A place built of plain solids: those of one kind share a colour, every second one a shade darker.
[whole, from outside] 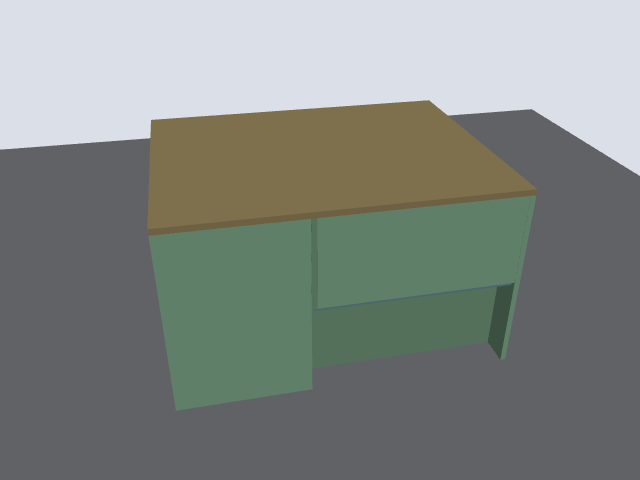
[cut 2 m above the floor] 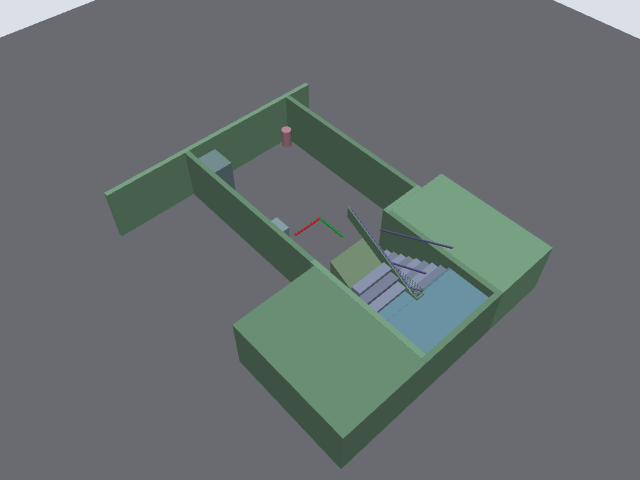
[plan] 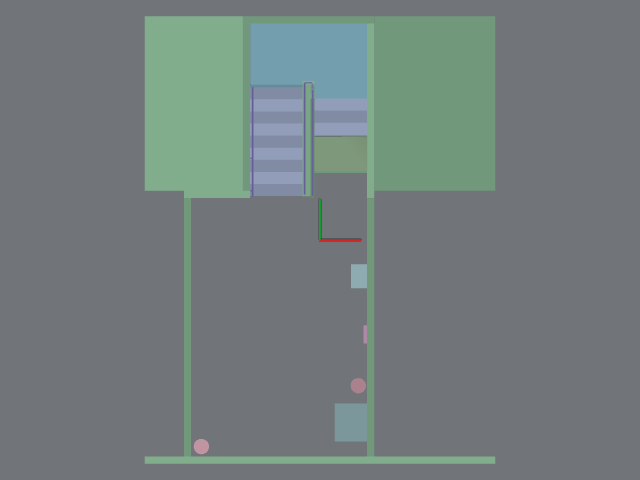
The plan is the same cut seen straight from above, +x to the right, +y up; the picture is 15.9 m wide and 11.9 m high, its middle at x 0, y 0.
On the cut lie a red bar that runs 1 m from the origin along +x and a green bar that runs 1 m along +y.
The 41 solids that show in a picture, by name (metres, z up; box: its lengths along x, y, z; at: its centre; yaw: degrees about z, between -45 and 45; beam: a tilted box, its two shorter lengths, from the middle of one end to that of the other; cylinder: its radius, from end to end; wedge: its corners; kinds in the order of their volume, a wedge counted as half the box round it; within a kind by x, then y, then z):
{
 "wall_1": {"box": [0.18, 6.41, 3.06], "at": [-4.26, -2.16, 4.7]},
 "wall_2": {"box": [0.18, 6.41, 3.3], "at": [-3.29, -2.16, 1.35]},
 "wall_3": {"box": [2.44, 4.33, 6.53], "at": [-3.13, 3.38, 2.97]},
 "wall_4": {"box": [2.62, 0.18, 3.06], "at": [-3.04, 1.13, 4.7]},
 "wall_5": {"box": [1.64, 0.18, 3.3], "at": [-2.55, 1.13, 1.35]},
 "wall_6": {"box": [0.18, 4.33, 6.53], "at": [-1.82, 3.2, 2.97]},
 "wall_7": {"wedge": [[-0.43, 1.08, -0.3], [-0.43, 1.08, 0.22], [-0.43, 3.85, -0.3], [-0.43, 3.85, 1.75], [-0.23, 1.08, -0.3], [-0.23, 1.08, 0.22], [-0.23, 3.85, -0.3], [-0.23, 3.85, 1.75]]},
 "wall_8": {"box": [3.26, 0.18, 6.53], "at": [-0.28, 5.46, 2.97]},
 "wall_9": {"wedge": [[-0.23, 1.04, 2.86], [-0.23, 1.04, 3.26], [-0.23, 3.47, 1.5], [-0.23, 3.51, 1.88], [-0.13, 1.04, 2.86], [-0.13, 1.04, 3.26], [-0.13, 3.47, 1.5], [-0.13, 3.51, 1.88]]},
 "wall_10": {"box": [8.7, 0.18, 6.53], "at": [0.0, -5.46, 2.97]},
 "wall_11": {"box": [1.4, 0.1, 2.56], "at": [0.47, 1.71, 1.23]},
 "wall_12": {"box": [0.18, 6.41, 3.3], "at": [1.26, -2.16, 1.35]},
 "wall_13": {"box": [0.18, 4.33, 6.53], "at": [1.26, 3.2, 2.97]},
 "wall_14": {"box": [3.0, 4.33, 6.53], "at": [2.85, 3.38, 2.97]},
 "roof_1": {"box": [8.7, 11.09, 0.2], "at": [0.0, 0.0, 6.33]},
 "fill_1": {"wedge": [[-0.18, 1.71, -0.05], [-0.18, 1.71, 2.49], [-0.18, 3.48, -0.05], [-0.18, 3.48, 1.5], [1.17, 1.71, -0.05], [1.17, 1.71, 2.49], [1.17, 3.48, -0.05], [1.17, 3.48, 1.5]]},
 "fill_2": {"box": [1.35, 1.92, 1.52], "at": [0.49, 4.41, 0.71]},
 "floor_1": {"wedge": [[-4.17, -5.37, 2.97], [-4.17, -5.37, 3.17], [-4.17, 1.08, 2.97], [-4.17, 1.11, 3.17], [4.17, -5.37, 2.97], [4.17, -5.37, 3.17], [4.17, 1.08, 2.97], [4.17, 1.11, 3.17]]},
 "floor_2": {"wedge": [[-1.73, 3.79, 1.67], [-1.73, 3.81, 1.47], [-1.73, 3.85, 1.67], [-1.73, 3.87, 1.47], [-0.43, 3.79, 1.67], [-0.43, 3.81, 1.47], [-0.43, 3.85, 1.67], [-0.43, 3.87, 1.47]]},
 "floor_3": {"box": [2.9, 1.52, 0.2], "at": [-0.28, 4.61, 1.57]},
 "floor_4": {"wedge": [[-0.13, 3.46, 1.47], [-0.13, 3.49, 1.67], [-0.13, 3.85, 1.67], [-0.13, 3.87, 1.47], [1.17, 3.46, 1.47], [1.17, 3.49, 1.67], [1.17, 3.85, 1.67], [1.17, 3.87, 1.47]]},
 "machine_1": {"box": [0.8, 0.95, 1.88], "at": [0.77, -4.52, 0.89]},
 "machine_2": {"box": [0.4, 0.6, 1.75], "at": [0.97, -0.9, 0.82]},
 "tread_1": {"wedge": [[-1.73, 1.09, 0.17], [-1.73, 1.11, -0.05], [-1.73, 1.41, 0.17], [-1.73, 1.43, -0.01], [-0.43, 1.09, 0.17], [-0.43, 1.11, -0.05], [-0.43, 1.41, 0.17], [-0.43, 1.43, -0.01]]},
 "tread_2": {"wedge": [[-1.73, 1.39, 0.33], [-1.73, 1.42, 0.0], [-1.73, 1.71, 0.33], [-1.73, 1.73, 0.17], [-0.43, 1.39, 0.34], [-0.43, 1.42, 0.0], [-0.43, 1.71, 0.34], [-0.43, 1.73, 0.17]]},
 "tread_3": {"wedge": [[-1.73, 1.69, 0.5], [-1.73, 1.72, 0.17], [-1.73, 2.01, 0.5], [-1.73, 2.03, 0.34], [-0.43, 1.69, 0.5], [-0.43, 1.72, 0.17], [-0.43, 2.01, 0.5], [-0.43, 2.03, 0.34]]},
 "tread_4": {"wedge": [[-1.73, 1.99, 0.67], [-1.73, 2.02, 0.34], [-1.73, 2.31, 0.67], [-1.73, 2.33, 0.51], [-0.43, 1.99, 0.67], [-0.43, 2.02, 0.34], [-0.43, 2.31, 0.67], [-0.43, 2.33, 0.51]]},
 "tread_5": {"wedge": [[-1.73, 2.29, 0.83], [-1.73, 2.32, 0.51], [-1.73, 2.61, 0.83], [-1.73, 2.63, 0.67], [-0.43, 2.29, 0.84], [-0.43, 2.32, 0.51], [-0.43, 2.61, 0.84], [-0.43, 2.63, 0.68]]},
 "tread_6": {"wedge": [[-1.73, 2.59, 1.0], [-1.73, 2.62, 0.67], [-1.73, 2.91, 1.0], [-1.73, 2.93, 0.84], [-0.43, 2.59, 1.0], [-0.43, 2.63, 0.67], [-0.43, 2.91, 1.0], [-0.43, 2.93, 0.84]]},
 "tread_7": {"wedge": [[-1.73, 2.89, 1.17], [-1.73, 2.92, 0.84], [-1.73, 3.21, 1.17], [-1.73, 3.23, 1.01], [-0.43, 2.89, 1.17], [-0.43, 2.92, 0.84], [-0.43, 3.21, 1.17], [-0.43, 3.23, 1.01]]},
 "tread_8": {"wedge": [[-1.73, 3.19, 1.34], [-1.73, 3.22, 1.01], [-1.73, 3.51, 1.34], [-1.73, 3.53, 1.18], [-0.43, 3.19, 1.34], [-0.43, 3.22, 1.01], [-0.43, 3.51, 1.34], [-0.43, 3.53, 1.18]]},
 "tread_9": {"wedge": [[-1.73, 3.49, 1.5], [-1.73, 3.52, 1.17], [-1.73, 3.81, 1.5], [-1.73, 3.83, 1.34], [-0.43, 3.49, 1.5], [-0.43, 3.52, 1.17], [-0.43, 3.81, 1.5], [-0.43, 3.83, 1.34]]},
 "tread_10": {"wedge": [[-0.13, 2.57, 2.01], [-0.13, 2.59, 2.17], [-0.13, 2.87, 1.84], [-0.13, 2.91, 2.17], [1.17, 2.57, 2.01], [1.17, 2.59, 2.17], [1.17, 2.87, 1.84], [1.17, 2.91, 2.17]]},
 "tread_11": {"wedge": [[-0.13, 2.87, 1.84], [-0.13, 2.89, 2.0], [-0.13, 3.17, 1.67], [-0.13, 3.21, 2.0], [1.17, 2.87, 1.84], [1.17, 2.89, 2.0], [1.17, 3.17, 1.67], [1.17, 3.21, 2.0]]},
 "tread_12": {"wedge": [[-0.13, 3.17, 1.67], [-0.13, 3.19, 1.83], [-0.13, 3.47, 1.5], [-0.13, 3.51, 1.83], [1.17, 3.17, 1.67], [1.17, 3.19, 1.83], [1.17, 3.47, 1.5], [1.17, 3.51, 1.83]]},
 "guard_rail_1": {"wedge": [[-1.69, 1.07, 1.09], [-1.69, 1.07, 1.14], [-1.69, 3.79, 2.6], [-1.69, 3.79, 2.65], [-1.65, 1.07, 1.09], [-1.65, 1.07, 1.14], [-1.65, 3.79, 2.6], [-1.65, 3.79, 2.65]]},
 "guard_rail_2": {"wedge": [[-0.4, 1.13, 1.12], [-0.4, 1.13, 1.17], [-0.4, 3.9, 2.66], [-0.4, 3.9, 2.71], [-0.36, 1.13, 1.12], [-0.36, 1.13, 1.17], [-0.36, 3.9, 2.66], [-0.36, 3.9, 2.71]]},
 "guard_rail_3": {"wedge": [[-0.2, 1.1, 3.27], [-0.2, 1.1, 3.29], [-0.2, 3.74, 1.79], [-0.2, 3.74, 1.82], [-0.16, 1.1, 3.27], [-0.16, 1.1, 3.29], [-0.16, 3.74, 1.79], [-0.16, 3.74, 1.82]]},
 "bin_1": {"cylinder": 0.19, "from": [-2.94, -5.12, 0.0], "to": [-2.94, -5.12, 0.75]},
 "bin_2": {"cylinder": 0.19, "from": [0.95, -3.61, 0.0], "to": [0.95, -3.61, 0.75]},
 "cabinet_1": {"box": [0.09, 0.46, 0.61], "at": [1.12, -2.34, 1.36]}
}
